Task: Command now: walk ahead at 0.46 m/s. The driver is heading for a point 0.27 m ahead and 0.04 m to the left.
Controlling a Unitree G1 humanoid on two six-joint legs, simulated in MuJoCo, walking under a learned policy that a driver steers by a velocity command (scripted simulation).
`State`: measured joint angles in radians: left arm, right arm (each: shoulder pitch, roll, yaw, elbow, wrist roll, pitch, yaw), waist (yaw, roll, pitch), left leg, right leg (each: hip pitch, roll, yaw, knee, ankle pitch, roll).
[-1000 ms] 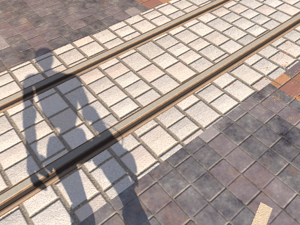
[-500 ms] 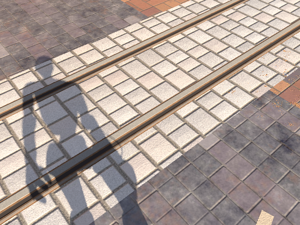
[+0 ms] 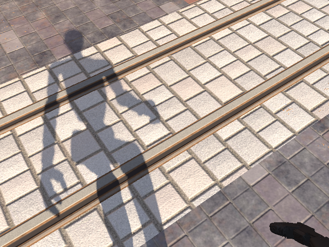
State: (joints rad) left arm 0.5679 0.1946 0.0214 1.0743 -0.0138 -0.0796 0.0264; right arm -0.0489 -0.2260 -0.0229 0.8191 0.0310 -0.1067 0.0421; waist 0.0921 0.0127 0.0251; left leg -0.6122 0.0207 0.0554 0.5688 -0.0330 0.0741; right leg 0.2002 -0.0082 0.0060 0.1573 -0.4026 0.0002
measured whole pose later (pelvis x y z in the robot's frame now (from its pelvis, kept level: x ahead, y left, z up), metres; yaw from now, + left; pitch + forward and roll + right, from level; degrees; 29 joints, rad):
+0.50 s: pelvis +0.20 +0.02 +0.01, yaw +0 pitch +1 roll +2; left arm 0.15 0.21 0.05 0.93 0.01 -0.03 0.04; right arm 0.23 -0.23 -0.02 1.02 -0.01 -0.07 0.00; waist -0.02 -0.02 0.00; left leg -0.19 -0.07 0.08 0.44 -0.27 0.05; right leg -0.37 -0.06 0.03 0.49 -0.15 0.01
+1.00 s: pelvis +0.24 +0.00 +0.01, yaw +0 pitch -1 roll +0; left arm 0.13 0.19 0.07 1.05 -0.01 0.00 0.03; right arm 0.26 -0.20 -0.02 1.10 0.00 -0.01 -0.04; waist -0.01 0.00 0.04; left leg -0.12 0.01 0.05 0.51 -0.38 0.01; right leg -0.29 0.01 -0.01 0.53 -0.23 -0.01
